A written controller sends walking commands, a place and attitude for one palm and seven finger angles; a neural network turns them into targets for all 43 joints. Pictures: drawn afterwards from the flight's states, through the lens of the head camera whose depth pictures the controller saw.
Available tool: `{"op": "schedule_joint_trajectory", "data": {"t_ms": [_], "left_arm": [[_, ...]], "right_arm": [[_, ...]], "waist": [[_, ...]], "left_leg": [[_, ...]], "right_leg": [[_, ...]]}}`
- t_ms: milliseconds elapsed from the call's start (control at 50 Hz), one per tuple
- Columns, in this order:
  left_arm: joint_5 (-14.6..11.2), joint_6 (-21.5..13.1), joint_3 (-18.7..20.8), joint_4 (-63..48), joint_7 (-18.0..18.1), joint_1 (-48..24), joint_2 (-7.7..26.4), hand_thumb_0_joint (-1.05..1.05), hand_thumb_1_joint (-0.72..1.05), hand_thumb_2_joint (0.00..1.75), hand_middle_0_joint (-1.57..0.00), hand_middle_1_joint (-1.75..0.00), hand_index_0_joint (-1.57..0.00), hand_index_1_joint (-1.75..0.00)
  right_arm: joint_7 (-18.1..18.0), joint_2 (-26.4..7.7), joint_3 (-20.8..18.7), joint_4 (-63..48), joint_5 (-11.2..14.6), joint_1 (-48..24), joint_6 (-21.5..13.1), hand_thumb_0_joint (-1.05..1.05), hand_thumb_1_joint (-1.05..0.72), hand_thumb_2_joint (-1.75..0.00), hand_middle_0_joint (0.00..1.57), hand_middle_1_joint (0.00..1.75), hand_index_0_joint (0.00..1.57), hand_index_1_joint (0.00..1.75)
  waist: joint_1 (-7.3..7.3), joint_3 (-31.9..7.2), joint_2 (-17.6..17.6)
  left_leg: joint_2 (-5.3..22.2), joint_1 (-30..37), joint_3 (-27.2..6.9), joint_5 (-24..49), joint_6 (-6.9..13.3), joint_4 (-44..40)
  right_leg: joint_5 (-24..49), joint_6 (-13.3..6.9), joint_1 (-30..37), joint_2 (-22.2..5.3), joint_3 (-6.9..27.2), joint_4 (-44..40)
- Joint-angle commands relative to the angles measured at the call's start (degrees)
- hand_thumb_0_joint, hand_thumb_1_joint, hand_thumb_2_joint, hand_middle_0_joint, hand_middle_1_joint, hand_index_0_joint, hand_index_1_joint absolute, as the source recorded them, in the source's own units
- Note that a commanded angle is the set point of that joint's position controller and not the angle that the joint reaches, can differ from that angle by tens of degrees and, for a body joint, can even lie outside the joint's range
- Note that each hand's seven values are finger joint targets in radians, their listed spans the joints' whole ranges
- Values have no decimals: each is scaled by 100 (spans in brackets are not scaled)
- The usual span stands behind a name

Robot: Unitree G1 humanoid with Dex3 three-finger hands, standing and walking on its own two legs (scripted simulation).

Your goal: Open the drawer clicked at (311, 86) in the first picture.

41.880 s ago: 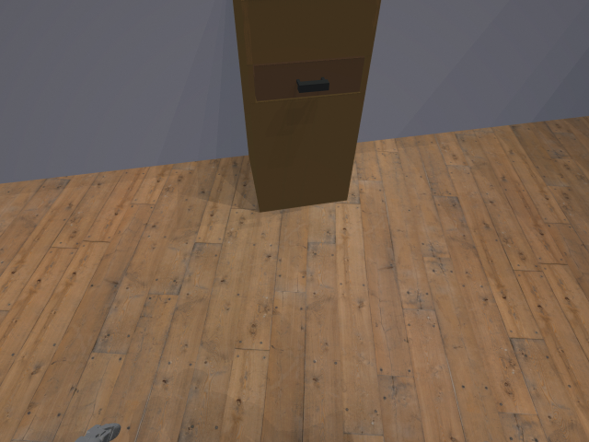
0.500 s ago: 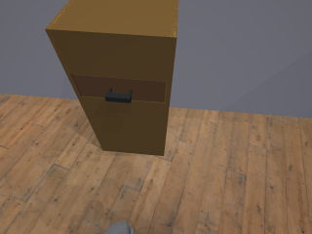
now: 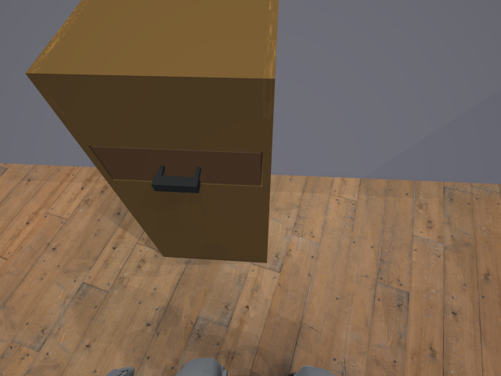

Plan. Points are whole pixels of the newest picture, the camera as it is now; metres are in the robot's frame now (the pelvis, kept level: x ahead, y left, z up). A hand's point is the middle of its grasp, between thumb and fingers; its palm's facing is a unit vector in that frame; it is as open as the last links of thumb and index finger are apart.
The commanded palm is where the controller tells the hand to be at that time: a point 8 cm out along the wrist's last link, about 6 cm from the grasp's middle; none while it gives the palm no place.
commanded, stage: come to a stop and stand still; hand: left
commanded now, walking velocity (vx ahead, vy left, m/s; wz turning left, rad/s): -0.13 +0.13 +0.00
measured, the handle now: (178, 176) +0.53 +0.21 -0.12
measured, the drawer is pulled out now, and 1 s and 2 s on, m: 0.00 0.00 0.00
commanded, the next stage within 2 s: look again from close up in 1.52 s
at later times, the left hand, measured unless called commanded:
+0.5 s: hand out of the picture +0.03 +0.24 -0.15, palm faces -0.02 -0.96 -0.29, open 7.4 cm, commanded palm none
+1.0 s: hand out of the picture +0.00 +0.17 -0.16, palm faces -0.03 -0.97 -0.23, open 7.3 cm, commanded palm none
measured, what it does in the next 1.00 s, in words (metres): steps on the spot: left foot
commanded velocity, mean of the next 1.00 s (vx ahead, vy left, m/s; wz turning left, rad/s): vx -0.01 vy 0.01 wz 0.00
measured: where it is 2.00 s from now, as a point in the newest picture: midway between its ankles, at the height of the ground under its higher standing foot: outside the picture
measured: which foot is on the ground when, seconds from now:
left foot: up 0.00-0.20, down 0.22-1.00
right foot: down 0.00-1.00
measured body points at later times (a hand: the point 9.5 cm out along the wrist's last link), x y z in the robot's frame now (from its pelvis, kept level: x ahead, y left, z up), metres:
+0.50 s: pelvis -0.02 +0.04 +0.00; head -0.03 +0.00 +0.45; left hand +0.03 +0.29 -0.13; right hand +0.05 -0.19 -0.16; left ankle -0.03 +0.13 -0.73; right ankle +0.02 -0.10 -0.73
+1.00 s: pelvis -0.01 +0.00 +0.01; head +0.00 -0.03 +0.46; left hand +0.01 +0.23 -0.14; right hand -0.04 -0.22 -0.16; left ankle -0.03 +0.13 -0.73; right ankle +0.02 -0.10 -0.73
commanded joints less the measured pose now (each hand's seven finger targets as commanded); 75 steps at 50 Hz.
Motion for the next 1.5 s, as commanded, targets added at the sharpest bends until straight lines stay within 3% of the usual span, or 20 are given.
{"op": "schedule_joint_trajectory", "data": {"t_ms": [0,100,160,180,200,220,240,260,280,320,360,380,400,440,480,520,680,920,1280,1480], "left_arm": [[-36,-21,231,-220,177,489,1013,0,90,90,-20,-30,-20,-30],[-29,-47,226,-241,173,414,1136,0,90,90,-20,-30,-20,-30],[-109,-36,173,-214,147,192,1088,0,90,90,-20,-30,-20,-30],[-153,-16,127,-258,123,182,911,0,90,90,-20,-30,-20,-30],[-157,22,52,-317,98,262,608,0,90,90,-20,-30,-20,-30],[-230,-165,-97,-251,289,867,653,0,90,90,-20,-30,-20,-30],[-148,-205,-42,-493,244,448,805,0,90,90,-20,-30,-20,-30],[-120,-103,-71,-462,202,376,854,0,90,90,-20,-30,-20,-30],[-97,-52,-128,-425,159,375,777,0,90,90,-20,-30,-20,-30],[-68,10,-196,-403,101,398,603,0,90,90,-20,-30,-20,-30],[-82,5,-237,-295,51,605,565,0,90,90,-20,-30,-20,-30],[-79,-17,-255,-267,37,662,551,0,90,90,-20,-30,-20,-30],[-81,-52,-273,-240,17,638,596,0,90,90,-20,-30,-20,-30],[-90,-54,-279,-230,14,637,632,0,90,90,-20,-30,-20,-30],[-84,-59,-277,-210,21,710,587,0,90,90,-20,-30,-20,-30],[-90,-82,-289,-150,12,824,568,0,90,90,-20,-30,-20,-30],[-128,-195,-327,171,3,962,517,0,90,90,-20,-30,-20,-30],[-162,-257,-342,648,20,996,352,0,90,90,-20,-30,-20,-30],[-157,-310,-299,769,35,1023,266,0,90,90,-20,-30,-20,-30],[-156,-316,-287,792,36,1073,252,0,90,90,-20,-30,-20,-30]], "right_arm": [[65,-248,-18,-395,23,141,-46,0,-90,-90,20,30,20,30],[137,-220,51,-318,-12,317,-69,0,-90,-90,20,30,20,30],[143,-337,63,-182,-39,766,-128,0,-90,-90,20,30,20,30],[134,-585,34,-178,-71,865,-183,0,-90,-90,20,30,20,30],[126,-893,-12,-266,-125,724,-213,0,-90,-90,20,30,20,30],[166,-1000,-110,-802,-11,118,-301,0,-90,-90,20,30,20,30],[196,-666,1,-969,-124,502,-305,0,-90,-90,20,30,20,30],[167,-526,55,-970,-113,398,-333,0,-90,-90,20,30,20,30],[158,-569,74,-1001,-114,482,-320,0,-90,-90,20,30,20,30],[122,-586,140,-1099,-108,533,-314,0,-90,-90,20,30,20,30],[131,-596,176,-1158,-89,440,-322,0,-90,-90,20,30,20,30],[146,-587,199,-1162,-85,512,-329,0,-90,-90,20,30,20,30],[154,-523,227,-1106,-89,639,-351,0,-90,-90,20,30,20,30],[172,-578,223,-1011,-89,786,-366,0,-90,-90,20,30,20,30],[172,-557,204,-942,-106,882,-386,0,-90,-90,20,30,20,30],[172,-565,238,-851,-108,912,-419,0,-90,-90,20,30,20,30],[151,-408,345,-405,-78,1127,-492,0,-90,-90,20,30,20,30],[103,-143,442,276,-74,1436,-483,0,-90,-90,20,30,20,30],[62,26,418,496,-81,1521,-473,0,-90,-90,20,30,20,30],[46,52,416,530,-88,1477,-464,0,-90,-90,20,30,20,30]], "waist": [[231,-1429,-1085],[201,-1471,-868],[-58,-1350,-867],[-88,-1379,-314],[18,-1297,814],[203,-2450,1286],[-35,-2471,1222],[48,-1872,1670],[1,-1472,1810],[61,-572,1288],[191,-193,204],[155,-109,-277],[92,-99,-360],[34,-35,-364],[15,-111,-482],[48,-331,-292],[19,-743,-313],[25,-482,-84],[10,-668,-334],[22,-540,-192]], "left_leg": [[-10,-696,-374,-325,-62,757],[-82,16,-103,383,-131,-1092],[0,958,-85,1776,-58,-2683],[453,1475,-469,2774,109,-3052],[1384,1386,-1502,3652,517,-3220],[1170,1731,-283,4943,347,-1720],[756,1200,-141,3858,247,-1812],[718,1048,-421,3384,287,-2267],[884,870,-643,3708,377,-2596],[1039,193,-795,3266,605,-2941],[832,-248,-697,1961,580,-3011],[661,-267,-640,1329,510,-3039],[515,-136,-609,1091,480,-3132],[453,-64,-631,406,455,-3286],[459,19,-630,330,471,-3362],[475,114,-631,330,482,-3448],[400,610,-336,1292,414,-3203],[398,655,-212,1622,286,-3145],[421,894,-93,1986,199,-3038],[435,941,-74,2067,166,-3063]], "right_leg": [[5430,-1127,2015,-1613,1124,-924],[4704,-971,1938,-1483,1116,-941],[3524,-548,1286,-1206,905,-688],[2429,-231,720,-833,621,-432],[406,129,211,-235,200,-66],[691,-89,712,-381,506,-45],[1199,-213,872,-527,561,-16],[686,-184,368,-443,409,177],[160,-99,161,-166,196,269],[-518,-25,18,42,71,316],[-71,-38,190,-48,255,-87],[66,-67,151,-98,468,-376],[116,-103,74,-158,619,-549],[-258,-67,-99,-155,709,-688],[-262,-45,-103,-149,733,-725],[-156,-35,40,-146,711,-726],[359,-51,282,-337,872,-995],[457,-125,362,-356,881,-1232],[1219,-166,645,-361,837,-1315],[1361,-176,655,-346,787,-1370]]}}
